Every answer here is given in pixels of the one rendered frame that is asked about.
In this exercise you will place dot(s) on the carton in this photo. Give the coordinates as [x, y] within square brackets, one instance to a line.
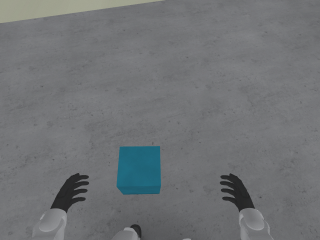
[139, 170]

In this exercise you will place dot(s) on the robot right hand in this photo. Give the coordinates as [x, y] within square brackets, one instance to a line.
[242, 198]

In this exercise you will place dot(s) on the robot right forearm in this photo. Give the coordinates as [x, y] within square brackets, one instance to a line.
[253, 226]

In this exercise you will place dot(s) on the robot left hand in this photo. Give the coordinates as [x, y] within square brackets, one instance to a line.
[64, 198]

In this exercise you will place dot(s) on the left robot thigh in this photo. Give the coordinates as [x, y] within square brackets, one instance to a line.
[126, 235]

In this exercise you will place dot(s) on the robot left forearm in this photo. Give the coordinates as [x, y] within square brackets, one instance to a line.
[51, 225]

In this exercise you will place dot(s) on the left robot shin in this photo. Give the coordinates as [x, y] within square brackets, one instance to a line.
[130, 229]

